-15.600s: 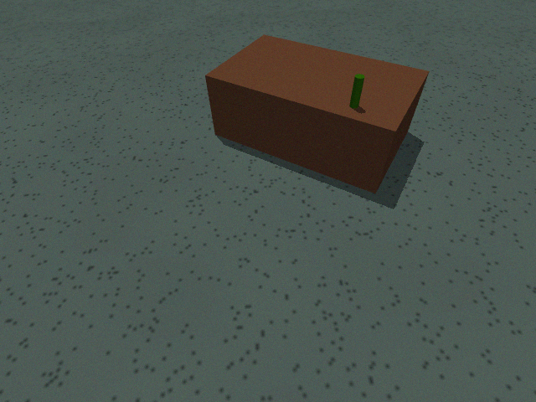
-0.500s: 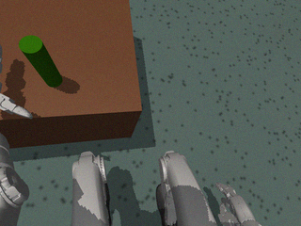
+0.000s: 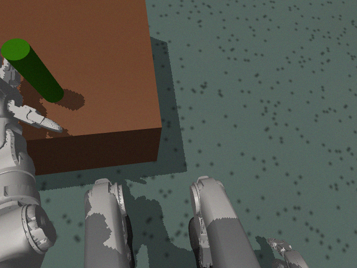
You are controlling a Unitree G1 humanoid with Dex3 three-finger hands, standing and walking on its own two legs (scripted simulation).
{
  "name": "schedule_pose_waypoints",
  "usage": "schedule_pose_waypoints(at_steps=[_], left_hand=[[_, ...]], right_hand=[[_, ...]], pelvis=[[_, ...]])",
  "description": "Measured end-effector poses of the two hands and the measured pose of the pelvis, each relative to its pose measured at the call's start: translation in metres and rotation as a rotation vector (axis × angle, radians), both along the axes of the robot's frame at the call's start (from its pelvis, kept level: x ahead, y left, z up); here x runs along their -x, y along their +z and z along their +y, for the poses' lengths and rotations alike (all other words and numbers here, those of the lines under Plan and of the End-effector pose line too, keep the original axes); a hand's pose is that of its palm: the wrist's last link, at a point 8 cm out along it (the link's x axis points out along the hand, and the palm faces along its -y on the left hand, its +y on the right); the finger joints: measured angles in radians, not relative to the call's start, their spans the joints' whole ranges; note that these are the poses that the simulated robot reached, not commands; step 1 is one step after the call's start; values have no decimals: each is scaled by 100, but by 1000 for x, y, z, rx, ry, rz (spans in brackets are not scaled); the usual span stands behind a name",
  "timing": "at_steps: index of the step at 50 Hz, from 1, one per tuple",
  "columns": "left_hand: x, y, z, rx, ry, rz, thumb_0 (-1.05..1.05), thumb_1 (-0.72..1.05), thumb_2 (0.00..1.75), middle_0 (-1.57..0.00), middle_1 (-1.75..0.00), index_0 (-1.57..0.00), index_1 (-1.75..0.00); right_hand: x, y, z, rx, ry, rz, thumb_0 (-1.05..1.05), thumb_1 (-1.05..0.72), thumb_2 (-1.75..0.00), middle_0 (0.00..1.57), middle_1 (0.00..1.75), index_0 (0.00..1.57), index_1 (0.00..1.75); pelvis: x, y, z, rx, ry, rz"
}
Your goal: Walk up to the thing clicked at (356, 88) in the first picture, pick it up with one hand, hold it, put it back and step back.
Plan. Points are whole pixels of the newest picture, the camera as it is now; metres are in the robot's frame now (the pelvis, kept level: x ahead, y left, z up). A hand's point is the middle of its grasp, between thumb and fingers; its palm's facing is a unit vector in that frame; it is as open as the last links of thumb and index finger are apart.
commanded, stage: rest palm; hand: left
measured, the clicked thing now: (38, 75) +0.50 +0.26 +0.01
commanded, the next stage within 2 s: close in 0.24 s
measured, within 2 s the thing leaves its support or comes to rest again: leaves its support in 1.60 s
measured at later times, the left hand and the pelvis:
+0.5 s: hand (44, 95) +0.47 +0.25 +0.00, palm faces +0.20 -0.98 -0.01, open 17.0 cm; pelvis +0.01 +0.00 +0.00, yaw +0 degrees
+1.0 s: hand (44, 96) +0.47 +0.26 -0.01, palm faces +0.19 -0.98 -0.01, open 11.2 cm; pelvis +0.00 +0.00 -0.01, yaw +0 degrees
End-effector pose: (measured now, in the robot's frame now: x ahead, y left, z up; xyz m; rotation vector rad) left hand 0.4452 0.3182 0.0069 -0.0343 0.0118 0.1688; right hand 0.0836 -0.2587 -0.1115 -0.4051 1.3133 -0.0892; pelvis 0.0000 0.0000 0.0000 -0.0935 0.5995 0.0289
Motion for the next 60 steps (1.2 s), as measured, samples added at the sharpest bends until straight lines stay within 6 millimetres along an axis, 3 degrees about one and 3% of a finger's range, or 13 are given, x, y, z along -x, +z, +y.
schedule_pose_waypoints(at_steps=[11, 18, 28, 41, 52, 60], left_hand=[[6, -7, -11, -11, 10, 5, -2, -59, 1, -5, -3, -6, -1], [8, -6, -17, -25, 21, -9, -2, -58, 1, -6, -1, -5, 0], [11, -7, -15, -50, 30, -22, -2, -49, 12, -22, -16, -22, -15], [16, -9, -19, -38, 22, 2, -1, -34, 28, -50, -41, -50, -39], [7, -14, -13, -48, 21, -16, -1, -11, 49, -72, -64, -74, -62], [5, -16, -22, -39, 0, 1, -1, 11, 70, -95, -86, -97, -84]], right_hand=[[-53, 8, 4, 4, 54, -50, 0, -92, -90, 20, 30, 20, 30], [-70, 2, 12, -28, 73, -87, 0, -92, -90, 20, 30, 20, 30], [-55, -10, 15, -47, 66, -59, 0, -93, -90, 21, 30, 20, 30], [-21, -5, 5, -26, 3, -6, 0, -93, -90, 21, 30, 20, 30], [-23, -9, 1, 0, 13, -3, 0, -93, -90, 21, 30, 20, 30], [-29, -12, 6, -21, 12, -20, 0, -92, -89, 20, 30, 20, 30]], pelvis=[[-12, 9, 3, 6, 5, 3], [-12, 7, 3, 4, 4, -2], [-5, -1, 0, -3, 0, -11], [-1, 1, 0, -5, -1, -14], [-1, -7, 0, -3, -4, -11], [-3, -7, 2, -2, -4, -12]])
